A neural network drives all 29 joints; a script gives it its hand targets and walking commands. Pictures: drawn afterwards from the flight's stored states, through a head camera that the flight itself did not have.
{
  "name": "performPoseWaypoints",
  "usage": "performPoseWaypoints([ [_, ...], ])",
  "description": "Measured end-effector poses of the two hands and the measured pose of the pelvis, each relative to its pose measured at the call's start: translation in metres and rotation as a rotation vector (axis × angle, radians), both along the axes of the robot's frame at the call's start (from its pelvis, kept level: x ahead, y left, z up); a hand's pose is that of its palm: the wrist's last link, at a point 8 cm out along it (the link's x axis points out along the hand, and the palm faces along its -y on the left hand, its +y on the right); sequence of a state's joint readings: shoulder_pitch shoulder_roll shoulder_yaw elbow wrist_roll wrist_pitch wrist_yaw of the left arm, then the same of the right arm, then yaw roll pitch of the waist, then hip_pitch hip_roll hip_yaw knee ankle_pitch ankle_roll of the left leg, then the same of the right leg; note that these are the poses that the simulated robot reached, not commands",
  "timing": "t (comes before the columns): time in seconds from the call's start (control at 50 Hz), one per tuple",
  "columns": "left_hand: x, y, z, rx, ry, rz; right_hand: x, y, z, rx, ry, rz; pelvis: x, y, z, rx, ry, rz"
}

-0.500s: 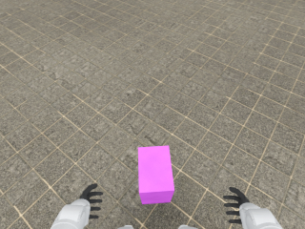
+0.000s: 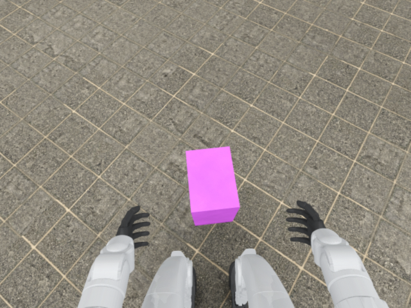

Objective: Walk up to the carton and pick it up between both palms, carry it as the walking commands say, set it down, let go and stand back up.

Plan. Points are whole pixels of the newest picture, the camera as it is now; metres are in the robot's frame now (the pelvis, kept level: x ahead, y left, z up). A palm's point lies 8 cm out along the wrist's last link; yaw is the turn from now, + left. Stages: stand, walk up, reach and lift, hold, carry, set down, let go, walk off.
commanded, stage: reach and lift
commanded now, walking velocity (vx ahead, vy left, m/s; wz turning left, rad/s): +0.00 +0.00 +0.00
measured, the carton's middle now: (211, 189) +0.48 +0.00 -0.56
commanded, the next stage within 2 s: none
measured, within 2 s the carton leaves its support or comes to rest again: neither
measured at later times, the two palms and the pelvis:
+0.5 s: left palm (146, 179) +0.38 +0.17 -0.13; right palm (287, 174) +0.39 -0.18 -0.13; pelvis -0.03 +0.00 -0.03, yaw +1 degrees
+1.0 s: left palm (147, 145) +0.49 +0.18 -0.15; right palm (272, 137) +0.51 -0.16 -0.16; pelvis +0.00 -0.01 -0.04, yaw +1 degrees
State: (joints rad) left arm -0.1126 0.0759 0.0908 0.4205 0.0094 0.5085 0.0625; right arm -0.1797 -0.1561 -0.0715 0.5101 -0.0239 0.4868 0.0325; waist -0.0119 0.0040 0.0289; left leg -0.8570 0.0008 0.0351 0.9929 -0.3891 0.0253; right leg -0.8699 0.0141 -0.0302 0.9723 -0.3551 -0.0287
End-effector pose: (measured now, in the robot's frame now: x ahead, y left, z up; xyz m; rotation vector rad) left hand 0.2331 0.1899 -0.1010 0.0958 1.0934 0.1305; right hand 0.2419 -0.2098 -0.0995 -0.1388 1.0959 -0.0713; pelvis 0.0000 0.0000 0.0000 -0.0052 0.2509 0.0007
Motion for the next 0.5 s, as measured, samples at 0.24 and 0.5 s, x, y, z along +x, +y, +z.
performPoseWaypoints([
  [0.24,0.073,-0.013,-0.007,0.015,-0.103,0.013,0.074,0.011,-0.012,0.005,-0.097,0.001,-0.029,0.002,-0.019,0.004,0.032,0.005],
  [0.5,0.147,-0.024,-0.028,0.010,-0.242,0.043,0.147,0.029,-0.033,0.013,-0.245,-0.021,-0.026,-0.002,-0.033,0.007,0.218,0.009],
])
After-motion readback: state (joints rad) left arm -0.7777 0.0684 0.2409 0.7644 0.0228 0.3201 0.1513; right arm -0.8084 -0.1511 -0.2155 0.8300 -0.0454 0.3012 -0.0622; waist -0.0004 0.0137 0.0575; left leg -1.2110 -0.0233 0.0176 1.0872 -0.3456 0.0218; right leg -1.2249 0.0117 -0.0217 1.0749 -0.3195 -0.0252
